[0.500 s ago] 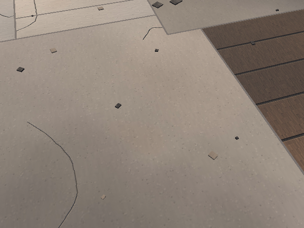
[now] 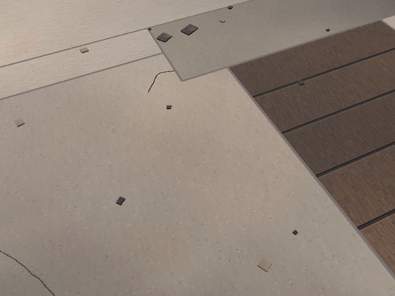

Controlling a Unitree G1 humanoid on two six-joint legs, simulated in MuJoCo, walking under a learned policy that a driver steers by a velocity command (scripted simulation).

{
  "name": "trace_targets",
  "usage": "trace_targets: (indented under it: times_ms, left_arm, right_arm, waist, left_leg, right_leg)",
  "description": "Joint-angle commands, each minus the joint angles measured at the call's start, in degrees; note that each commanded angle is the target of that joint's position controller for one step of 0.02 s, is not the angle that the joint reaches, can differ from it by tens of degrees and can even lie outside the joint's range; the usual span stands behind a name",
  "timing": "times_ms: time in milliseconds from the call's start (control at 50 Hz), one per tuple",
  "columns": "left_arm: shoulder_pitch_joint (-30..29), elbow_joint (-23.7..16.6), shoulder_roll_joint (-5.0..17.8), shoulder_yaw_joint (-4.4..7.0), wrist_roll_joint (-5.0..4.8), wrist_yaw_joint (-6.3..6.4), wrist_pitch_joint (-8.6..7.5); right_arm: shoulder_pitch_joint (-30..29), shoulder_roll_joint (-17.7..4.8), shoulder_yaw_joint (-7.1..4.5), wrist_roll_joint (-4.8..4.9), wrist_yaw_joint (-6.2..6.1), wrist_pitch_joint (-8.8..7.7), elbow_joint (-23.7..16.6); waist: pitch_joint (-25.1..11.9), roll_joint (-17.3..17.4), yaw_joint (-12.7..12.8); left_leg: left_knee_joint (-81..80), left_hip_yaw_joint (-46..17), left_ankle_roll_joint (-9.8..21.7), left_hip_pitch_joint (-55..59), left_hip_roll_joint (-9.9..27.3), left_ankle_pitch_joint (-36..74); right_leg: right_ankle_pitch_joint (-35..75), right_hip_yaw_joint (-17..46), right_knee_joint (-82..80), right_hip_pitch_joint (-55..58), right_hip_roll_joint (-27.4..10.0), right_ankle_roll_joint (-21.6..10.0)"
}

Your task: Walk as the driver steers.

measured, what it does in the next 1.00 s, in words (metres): walks ahead, turning right: right foot, then left foot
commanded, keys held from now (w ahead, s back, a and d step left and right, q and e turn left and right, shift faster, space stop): w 0.06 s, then e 0.94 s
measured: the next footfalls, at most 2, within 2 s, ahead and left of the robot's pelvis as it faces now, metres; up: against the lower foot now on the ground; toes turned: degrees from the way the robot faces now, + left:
right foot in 0.02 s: +0.19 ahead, -0.09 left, +0.00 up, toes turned -4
left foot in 0.60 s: +0.29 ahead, +0.08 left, +0.00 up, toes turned -17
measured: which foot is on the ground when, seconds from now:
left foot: down 0.00-0.04, up 0.06-0.58, down 0.60-1.00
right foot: up 0.00-0.00, down 0.02-0.60, up 0.62-1.00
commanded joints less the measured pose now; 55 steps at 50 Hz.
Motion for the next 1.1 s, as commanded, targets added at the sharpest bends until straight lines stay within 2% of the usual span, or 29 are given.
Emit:
trace_targets:
  times_ms: [20,40,60,80,100,120,160,180,240,360,500,540,560,580,600,620,640,660,680,720,740,840,920,980,1020,1040,1060,1080,1100]
  left_arm:
    - [14.74,2.08,6.83,2.55,0.4,1.12,-1.74]
    - [25.27,4.52,10.87,3.8,1.83,1.77,-2.27]
    - [29.09,5.11,16.95,5.31,2.31,1.66,-2.09]
    - [23.64,4.46,14.54,4.77,-0.1,1.25,-1.21]
    - [17.08,3.36,11.45,3.74,-0.75,1.16,-1.23]
    - [14.72,3.32,7.95,2.74,-0.68,0.96,-1.7]
    - [13.99,4.57,4.53,1.55,-1.17,1.34,-2.3]
    - [14.86,4.93,4.74,1.41,-1.02,1.4,-2.6]
    - [16.04,4.67,9.29,2.42,-0.89,1.64,-2.49]
    - [20.01,3.66,9.8,2.71,-0.63,1.89,-0.32]
    - [20.79,1.82,11.54,4.17,0.07,2.59,2.13]
    - [18.36,0.67,12.2,4.64,-0.16,2.75,2.81]
    - [15.94,-0.16,12.31,4.76,-0.67,2.8,3.14]
    - [14.11,-1.31,11.45,4.6,-1.27,2.89,3.32]
    - [16.39,-2.83,6.96,3.5,-1.76,2.99,3.24]
    - [21.3,-2.83,7.15,3.95,-1.56,3.43,4.0]
    - [21.74,-1.63,10.75,4.53,0.17,3.37,4.59]
    - [19.12,-1.14,11.54,5.0,0.37,2.86,4.99]
    - [17.84,-1.38,11.01,5.07,0.2,2.37,5.5]
    - [16.94,-1.93,10.66,4.87,0.18,1.08,6.47]
    - [16.61,-2.2,10.64,4.77,-0.16,0.64,6.78]
    - [11.65,-5.18,10.04,3.91,-0.33,-0.29,7.71]
    - [8.81,-7.52,9.21,2.93,-0.75,-1.22,7.79]
    - [8.41,-8.88,9.79,2.8,-1.16,-1.39,7.37]
    - [10.24,-9.04,9.55,2.73,-1.27,-1.35,6.78]
    - [12.31,-8.47,9.77,2.78,-0.97,-0.96,6.19]
    - [13.85,-8.06,12.43,3.39,-0.14,-0.21,5.39]
    - [13.4,-10.13,20.5,4.85,-0.12,0.41,4.72]
    - [17.57,-9.12,22.67,6.03,-0.1,0.45,4.68]
  right_arm:
    - [-0.53,-9.14,-1.7,0.09,-0.31,0.01,-1.54]
    - [-0.79,-7.54,-1.09,0.68,-0.09,-0.03,-3.14]
    - [5.72,-2.01,-0.17,2.91,0.64,0.0,-4.27]
    - [2.3,-7.49,-1.66,1.3,0.44,0.1,-3.85]
    - [-1.93,-7.24,-1.82,1.03,0.42,0.0,-5.28]
    - [-4.18,-5.99,-1.53,0.64,0.33,-0.28,-5.6]
    - [-4.05,-4.59,-1.49,-0.71,0.35,0.96,-5.72]
    - [-4.39,-4.23,-1.58,-0.8,0.36,1.63,-6.12]
    - [-6.34,-4.05,-1.52,-0.43,0.14,3.16,-7.76]
    - [-16.32,-5.54,-1.27,0.35,-0.68,4.71,-12.07]
    - [-20.62,-6.99,-1.13,1.38,-1.85,4.42,-15.06]
    - [-18.32,-7.42,-1.24,1.76,-2.15,3.96,-15.11]
    - [-15.64,-7.34,-1.27,1.63,-2.27,3.6,-14.67]
    - [-12.66,-8.53,-1.6,0.9,-2.53,2.99,-14.31]
    - [-11.0,-13.57,-2.55,-0.13,-3.07,2.66,-14.98]
    - [-13.42,-16.65,-2.99,0.81,-2.71,3.67,-15.82]
    - [-12.89,-13.76,-2.52,1.08,-2.47,4.25,-16.49]
    - [-15.42,-10.2,-1.47,1.04,-2.46,4.46,-17.33]
    - [-18.73,-8.89,-0.96,0.61,-2.51,4.84,-18.36]
    - [-19.46,-9.69,-1.03,0.08,-2.63,4.93,-19.15]
    - [-18.35,-10.02,-1.15,-0.03,-2.48,4.89,-19.0]
    - [-14.35,-12.18,-1.93,-0.15,-1.96,4.72,-18.51]
    - [-14.99,-13.98,-2.58,-0.55,-0.89,4.96,-19.07]
    - [-14.68,-15.62,-3.23,-0.62,-0.15,5.41,-19.02]
    - [-15.42,-16.52,-3.63,-0.08,0.17,5.89,-19.07]
    - [-15.27,-16.36,-3.73,0.24,0.32,6.21,-18.83]
    - [-12.91,-14.81,-3.58,0.27,0.64,6.57,-18.3]
    - [-11.53,-8.97,-2.11,-0.16,0.91,7.21,-21.29]
    - [-18.96,-11.31,-2.22,-0.35,-0.37,8.31,-23.27]
  waist:
    - [-5.51,3.62,9.63]
    - [-12.41,-0.34,13.03]
    - [-19.11,-14.15,10.34]
    - [-16.45,-6.23,8.93]
    - [-8.1,-3.25,6.24]
    - [-4.61,0.01,5.17]
    - [-3.35,-1.31,2.29]
    - [-3.6,-1.91,1.87]
    - [-5.43,-1.84,0.8]
    - [-5.73,-3.96,3.65]
    - [-3.77,-4.99,5.78]
    - [-3.53,-5.45,4.7]
    - [-3.37,-5.03,2.78]
    - [-4.07,-3.2,1.4]
    - [-7.46,8.76,3.03]
    - [-8.55,18.39,5.35]
    - [-9.18,11.31,5.37]
    - [-6.27,5.66,5.66]
    - [-4.06,4.61,6.71]
    - [-3.46,9.22,6.44]
    - [-4.03,9.38,6.02]
    - [-4.63,9.22,3.6]
    - [-4.61,10.36,2.74]
    - [-5.27,11.43,2.35]
    - [-5.77,10.66,3.79]
    - [-5.9,8.43,5.13]
    - [-4.96,0.22,5.46]
    - [-4.07,-16.98,3.53]
    - [-2.26,-10.95,8.52]
  left_leg:
    - [20.47,-2.7,5.61,-3.91,13.95,54.48]
    - [36.27,-0.97,4.4,-15.34,11.26,38.74]
    - [58.45,1.46,1.66,-36.13,-0.06,-1.81]
    - [63.74,-7.01,2.25,-40.74,1.02,-7.46]
    - [63.44,-6.86,2.03,-42.27,3.94,-3.03]
    - [60.76,-6.45,1.47,-40.6,5.58,-0.29]
    - [54.84,-5.95,-0.16,-35.28,7.31,0.64]
    - [53.07,-5.63,-0.88,-33.7,6.79,1.04]
    - [48.6,-4.6,-3.12,-34.12,5.59,2.69]
    - [38.87,-4.75,-4.47,-36.6,5.24,8.53]
    - [29.97,-6.98,-3.72,-35.16,3.37,2.46]
    - [22.91,-7.42,-2.99,-30.24,2.64,1.68]
    - [15.38,-6.99,-2.55,-24.95,2.36,5.36]
    - [7.99,-9.04,-1.7,-17.39,5.21,12.61]
    - [5.26,-20.6,1.51,-9.53,19.5,26.42]
    - [5.95,-32.28,10.4,-7.84,29.14,45.45]
    - [5.8,-30.83,13.55,-9.77,29.57,43.78]
    - [5.58,-24.37,12.32,-13.62,25.46,38.01]
    - [4.93,-18.49,9.94,-16.23,21.57,32.37]
    - [4.81,-12.0,8.26,-16.64,17.36,32.22]
    - [5.11,-10.28,8.43,-16.18,16.92,33.26]
    - [4.72,-8.41,10.11,-12.07,19.86,28.1]
    - [5.21,-5.16,9.4,-14.93,20.7,22.57]
    - [7.5,-3.96,8.69,-15.44,21.93,23.82]
    - [11.17,-2.26,6.44,-16.64,22.08,23.17]
    - [15.02,-0.09,3.51,-19.76,21.35,20.26]
    - [23.67,3.73,-0.71,-25.77,18.14,11.39]
    - [38.51,7.72,-5.87,-41.9,8.68,-15.87]
    - [45.72,-2.28,-5.48,-41.88,5.67,-16.68]
  right_leg:
    - [-1.12,-1.95,-6.02,18.02,4.17,-3.65]
    - [-4.44,8.41,-6.46,33.58,-5.35,-6.55]
    - [-9.07,37.38,-12.82,48.27,-22.03,-14.55]
    - [-2.87,41.76,-16.57,43.56,-20.44,-14.24]
    - [7.39,31.06,-15.5,35.62,-18.84,-13.24]
    - [21.19,24.58,-15.71,29.6,-16.22,-12.24]
    - [34.58,15.47,-16.1,22.75,-10.93,-9.51]
    - [40.16,14.02,-15.6,21.65,-10.03,-9.11]
    - [46.82,12.16,-14.73,20.42,-8.71,-10.33]
    - [37.11,15.04,-13.53,20.68,-7.27,-8.94]
    - [30.74,23.42,-8.99,23.92,-8.27,-9.57]
    - [26.99,26.13,-6.98,22.83,-7.37,-7.97]
    - [22.96,26.37,-5.08,20.49,-5.54,-5.94]
    - [16.49,25.66,-1.26,15.83,-2.68,-3.0]
    - [-1.32,18.02,11.19,10.02,3.31,0.31]
    - [-33.38,8.53,20.65,0.62,12.61,2.13]
    - [-32.71,8.51,31.33,0.6,8.16,2.69]
    - [-27.65,9.45,34.23,0.78,6.49,3.27]
    - [-23.85,9.14,34.66,0.88,5.18,4.19]
    - [-19.19,7.66,35.88,0.38,5.16,6.05]
    - [-18.15,7.16,35.75,0.5,5.41,6.68]
    - [-17.79,5.75,27.42,-0.43,3.43,7.65]
    - [-18.58,3.08,16.61,6.38,1.95,6.24]
    - [-19.47,0.58,10.3,10.65,2.47,4.64]
    - [-15.41,-0.5,1.9,15.46,2.96,3.14]
    - [-9.56,-0.08,-5.66,20.48,3.63,2.24]
    - [-6.95,8.47,-14.62,24.9,-0.09,0.99]
    - [4.58,33.85,-18.3,29.18,-18.14,-4.58]
    - [15.84,33.71,-16.57,21.23,-20.45,-11.37]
